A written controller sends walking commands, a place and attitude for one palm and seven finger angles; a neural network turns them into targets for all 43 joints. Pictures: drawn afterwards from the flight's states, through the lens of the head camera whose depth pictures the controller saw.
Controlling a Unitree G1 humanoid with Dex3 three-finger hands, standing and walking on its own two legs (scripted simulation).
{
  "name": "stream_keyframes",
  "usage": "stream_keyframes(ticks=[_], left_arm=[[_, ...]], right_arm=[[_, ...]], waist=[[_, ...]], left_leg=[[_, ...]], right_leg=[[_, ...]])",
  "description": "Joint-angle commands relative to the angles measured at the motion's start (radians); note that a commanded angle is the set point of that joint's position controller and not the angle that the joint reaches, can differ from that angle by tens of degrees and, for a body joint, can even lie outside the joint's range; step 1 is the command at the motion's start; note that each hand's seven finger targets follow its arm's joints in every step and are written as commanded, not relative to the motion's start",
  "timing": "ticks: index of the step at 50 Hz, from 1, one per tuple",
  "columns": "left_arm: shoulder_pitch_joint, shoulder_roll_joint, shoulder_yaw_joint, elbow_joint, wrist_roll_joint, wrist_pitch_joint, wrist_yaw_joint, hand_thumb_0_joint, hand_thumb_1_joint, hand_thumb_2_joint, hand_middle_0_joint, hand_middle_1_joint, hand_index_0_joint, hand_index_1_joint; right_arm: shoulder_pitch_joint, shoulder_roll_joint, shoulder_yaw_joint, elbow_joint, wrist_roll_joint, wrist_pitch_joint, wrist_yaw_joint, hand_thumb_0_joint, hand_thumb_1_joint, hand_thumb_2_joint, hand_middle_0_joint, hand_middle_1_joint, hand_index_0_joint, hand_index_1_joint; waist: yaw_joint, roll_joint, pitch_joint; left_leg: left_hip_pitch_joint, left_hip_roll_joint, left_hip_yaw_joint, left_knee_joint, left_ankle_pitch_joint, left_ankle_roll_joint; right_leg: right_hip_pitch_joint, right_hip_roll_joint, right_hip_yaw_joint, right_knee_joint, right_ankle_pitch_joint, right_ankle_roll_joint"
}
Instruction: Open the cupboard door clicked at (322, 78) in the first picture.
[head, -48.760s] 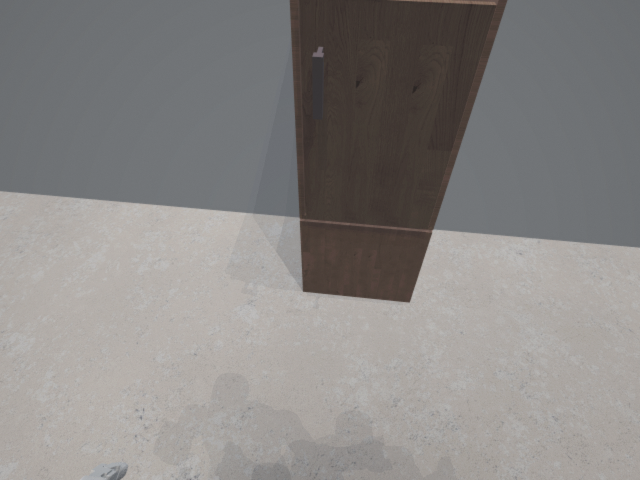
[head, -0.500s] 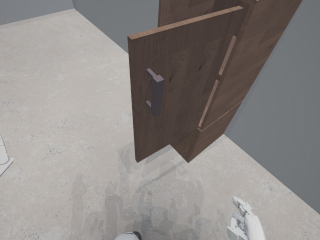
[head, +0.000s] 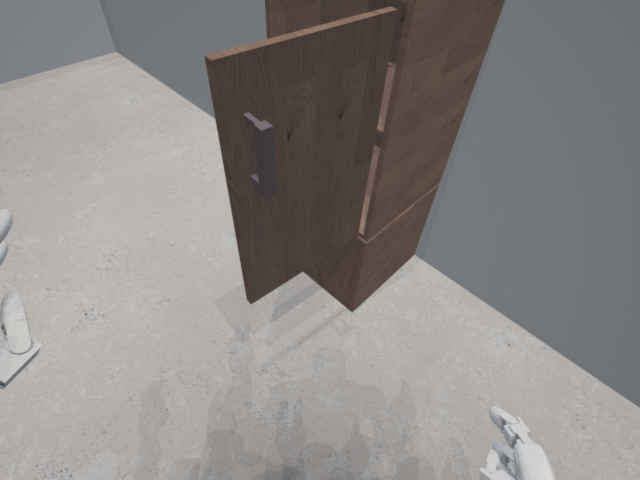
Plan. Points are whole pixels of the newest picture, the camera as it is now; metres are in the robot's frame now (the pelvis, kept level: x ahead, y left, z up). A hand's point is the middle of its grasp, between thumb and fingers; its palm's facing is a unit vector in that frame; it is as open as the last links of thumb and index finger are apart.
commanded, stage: stop stepping back and stand still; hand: left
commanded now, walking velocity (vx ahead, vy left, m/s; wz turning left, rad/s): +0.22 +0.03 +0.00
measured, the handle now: (259, 156) +0.57 +0.12 +0.09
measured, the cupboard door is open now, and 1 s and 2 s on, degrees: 85 85 85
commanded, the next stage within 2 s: let the arm hang, fingers relaxed in 0.40 s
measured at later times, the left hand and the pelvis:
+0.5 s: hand (7, 383) +0.17 +0.26 +0.17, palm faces +0.41 -0.79 -0.45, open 7.4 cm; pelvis -0.02 +0.00 +0.00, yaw +0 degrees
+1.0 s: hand out of the picture -0.11 +0.18 -0.17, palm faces +0.10 -0.97 -0.21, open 7.2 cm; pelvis -0.05 +0.00 +0.01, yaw +4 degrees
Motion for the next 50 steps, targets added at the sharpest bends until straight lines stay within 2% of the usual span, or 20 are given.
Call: stream_keyframes(ticks=[1,3,5,7,10,12,14,16,18,20,24,25,26,29,31,32,34,37,41,50], left_arm=[[-0.056,0.154,0.116,-0.209,0.005,-0.072,0.022,0.000,0.900,0.900,-0.200,-0.300,-0.200,-0.300],[-0.142,0.140,0.096,-0.164,0.013,-0.066,0.030,0.000,0.900,0.900,-0.200,-0.300,-0.200,-0.300],[-0.209,0.124,0.076,-0.124,0.027,-0.070,0.033,0.000,0.900,0.900,-0.200,-0.300,-0.200,-0.300],[-0.201,0.114,0.069,-0.103,0.030,-0.077,0.032,0.000,0.900,0.900,-0.200,-0.300,-0.200,-0.300],[-0.219,0.125,0.080,-0.130,0.048,-0.085,0.027,0.000,0.900,0.900,-0.200,-0.300,-0.200,-0.300],[-0.201,0.141,0.085,-0.148,0.046,-0.086,0.026,0.000,0.900,0.900,-0.200,-0.300,-0.200,-0.300],[-0.125,0.120,0.073,-0.146,0.043,-0.076,0.021,0.000,0.900,0.900,-0.200,-0.300,-0.200,-0.300],[-0.106,0.131,0.088,-0.149,0.035,-0.074,0.013,0.000,0.900,0.900,-0.200,-0.300,-0.200,-0.300],[-0.101,0.142,0.104,-0.145,0.020,-0.064,0.011,0.000,0.900,0.900,-0.200,-0.300,-0.200,-0.300],[-0.136,0.130,0.105,-0.134,0.017,-0.064,0.015,0.000,0.900,0.900,-0.200,-0.300,-0.200,-0.300],[-0.142,0.124,0.100,-0.100,0.017,-0.075,0.013,0.000,0.900,0.900,-0.200,-0.300,-0.200,-0.300],[-0.165,-0.056,-0.320,0.641,0.105,0.095,-0.134,0.000,0.900,0.900,-0.200,-0.300,-0.200,-0.300],[-0.148,-0.103,-0.288,0.666,0.091,0.178,-0.142,0.000,0.900,0.900,-0.200,-0.300,-0.200,-0.300],[-0.252,-0.112,-0.315,0.791,0.081,0.201,-0.138,0.000,0.900,0.900,-0.200,-0.300,-0.200,-0.300],[-0.262,-0.072,-0.318,0.938,0.085,0.190,-0.136,0.000,0.900,0.900,-0.200,-0.300,-0.200,-0.300],[-0.286,-0.038,-0.323,1.010,0.088,0.183,-0.134,0.000,0.900,0.900,-0.200,-0.300,-0.200,-0.300],[-0.386,-0.006,-0.348,1.142,0.080,0.181,-0.137,0.000,0.900,0.900,-0.200,-0.300,-0.200,-0.300],[-0.449,-0.021,-0.378,1.301,0.070,0.180,-0.132,0.000,0.900,0.900,-0.200,-0.300,-0.200,-0.300],[-0.363,-0.091,-0.388,1.483,0.059,0.184,-0.129,0.000,0.900,0.900,-0.200,-0.300,-0.200,-0.300],[-0.315,-0.118,-0.394,1.624,0.059,0.190,-0.125,0.000,0.900,0.900,-0.200,-0.300,-0.200,-0.300]], right_arm=[[-0.104,-0.105,-0.059,-0.120,-0.005,-0.036,-0.008,0.000,-0.900,-0.900,0.200,0.300,0.200,0.300],[-0.088,-0.099,-0.052,-0.099,-0.006,-0.040,-0.012,0.000,-0.900,-0.900,0.200,0.300,0.200,0.300],[-0.082,-0.101,-0.046,-0.093,-0.006,-0.051,-0.022,0.000,-0.900,-0.900,0.200,0.300,0.200,0.300],[-0.095,-0.120,-0.047,-0.111,-0.001,-0.065,-0.032,0.000,-0.900,-0.900,0.200,0.300,0.200,0.300],[-0.109,-0.094,-0.028,-0.108,-0.009,-0.070,-0.026,0.000,-0.900,-0.900,0.200,0.300,0.200,0.300],[-0.106,-0.084,-0.027,-0.111,-0.013,-0.081,-0.017,0.000,-0.900,-0.900,0.200,0.300,0.200,0.300],[-0.111,-0.088,-0.026,-0.115,-0.013,-0.081,-0.008,0.000,-0.900,-0.900,0.200,0.300,0.200,0.300],[-0.111,-0.084,-0.031,-0.124,-0.020,-0.072,0.000,0.000,-0.900,-0.900,0.200,0.300,0.200,0.300],[-0.088,-0.074,-0.039,-0.103,-0.011,-0.061,0.006,0.000,-0.900,-0.900,0.200,0.300,0.200,0.300],[-0.082,-0.065,-0.032,-0.095,-0.007,-0.060,0.007,0.000,-0.900,-0.900,0.200,0.300,0.200,0.300],[-0.101,-0.085,-0.032,-0.102,0.000,-0.071,-0.008,0.000,-0.900,-0.900,0.200,0.300,0.200,0.300],[-0.094,-0.277,-0.097,0.134,-0.008,-0.074,0.081,0.000,-0.900,-0.900,0.200,0.300,0.200,0.300],[-0.024,-0.194,-0.090,0.124,0.002,-0.002,0.077,0.000,-0.900,-0.900,0.200,0.300,0.200,0.300],[-0.053,-0.178,-0.055,0.113,-0.028,0.052,0.066,0.000,-0.900,-0.900,0.200,0.300,0.200,0.300],[-0.094,-0.181,-0.048,0.135,-0.032,0.066,0.067,0.000,-0.900,-0.900,0.200,0.300,0.200,0.300],[-0.102,-0.156,-0.046,0.150,-0.024,0.071,0.071,0.000,-0.900,-0.900,0.200,0.300,0.200,0.300],[-0.106,-0.141,-0.041,0.203,-0.020,0.100,0.072,0.000,-0.900,-0.900,0.200,0.300,0.200,0.300],[-0.067,-0.126,-0.033,0.286,-0.022,0.122,0.070,0.000,-0.900,-0.900,0.200,0.300,0.200,0.300],[-0.056,-0.091,-0.020,0.369,-0.021,0.125,0.056,0.000,-0.900,-0.900,0.200,0.300,0.200,0.300],[0.039,-0.078,-0.035,0.463,-0.017,0.141,0.046,0.000,-0.900,-0.900,0.200,0.300,0.200,0.300]], waist=[[0.024,-0.085,-0.020],[0.013,-0.091,0.001],[0.007,-0.007,0.009],[0.024,0.175,0.026],[0.031,0.270,0.038],[0.041,0.183,0.017],[0.046,0.145,-0.020],[0.037,0.054,-0.035],[0.037,-0.127,-0.028],[0.027,-0.084,-0.018],[0.040,0.070,-0.054],[-0.006,0.100,-0.041],[0.017,0.127,-0.103],[0.035,-0.027,-0.107],[0.076,-0.082,-0.133],[0.071,-0.096,-0.120],[0.031,-0.130,-0.049],[0.006,0.005,-0.019],[0.034,0.199,-0.012],[0.024,0.024,0.036]], left_leg=[[0.109,0.013,-0.023,0.302,-0.168,-0.026],[0.067,0.041,-0.025,0.292,-0.199,-0.010],[0.135,0.054,-0.023,0.056,-0.202,0.010],[0.133,0.131,-0.177,-0.123,-0.269,0.053],[-0.074,0.237,-0.381,-0.378,-0.648,0.096],[-0.057,0.227,-0.326,-0.337,-0.518,0.107],[-0.048,0.162,-0.197,-0.245,-0.413,0.064],[-0.027,0.060,-0.081,-0.055,-0.289,0.013],[0.027,0.016,-0.019,0.235,-0.181,-0.015],[0.022,0.035,-0.021,0.252,-0.164,-0.013],[0.188,0.089,-0.064,-0.064,0.066,0.010],[0.084,0.152,-0.175,0.123,0.356,0.051],[0.068,0.154,-0.191,0.049,0.454,0.080],[0.015,0.246,-0.355,-0.057,0.357,0.167],[-0.005,0.170,-0.269,-0.012,0.299,0.114],[-0.017,0.093,-0.188,0.012,0.196,0.057],[0.059,0.016,-0.102,0.047,-0.017,0.014],[0.181,0.032,-0.099,0.011,0.013,0.008],[0.131,0.073,-0.149,-0.106,-0.040,0.013],[0.158,0.067,-0.143,-0.110,-0.119,0.019]], right_leg=[[-0.301,-0.270,0.317,-0.331,-0.370,-0.138],[-0.268,-0.276,0.277,-0.276,-0.294,-0.134],[-0.238,-0.193,0.175,-0.156,-0.256,-0.085],[-0.217,-0.055,0.079,-0.002,-0.136,-0.024],[-0.085,0.017,-0.014,0.244,-0.147,0.009],[-0.032,0.002,-0.014,0.156,-0.135,0.001],[0.055,-0.004,-0.011,-0.031,-0.083,-0.010],[0.010,-0.087,0.154,-0.174,-0.131,-0.059],[-0.148,-0.251,0.359,-0.314,-0.273,-0.135],[-0.123,-0.260,0.290,-0.252,-0.025,-0.142],[-0.070,-0.098,0.121,-0.102,0.165,-0.020],[-0.172,-0.126,0.031,0.132,0.370,-0.017],[-0.112,-0.075,0.016,0.189,0.260,-0.006],[-0.127,-0.028,0.062,0.286,-0.158,0.000],[0.018,-0.051,0.075,0.088,0.054,-0.010],[0.043,-0.094,0.133,0.012,0.190,-0.029],[-0.078,-0.175,0.225,-0.126,0.130,-0.079],[-0.143,-0.146,0.195,-0.164,0.067,-0.085],[-0.038,-0.096,0.149,-0.161,0.038,-0.057],[-0.091,-0.099,0.126,-0.221,-0.087,-0.064]])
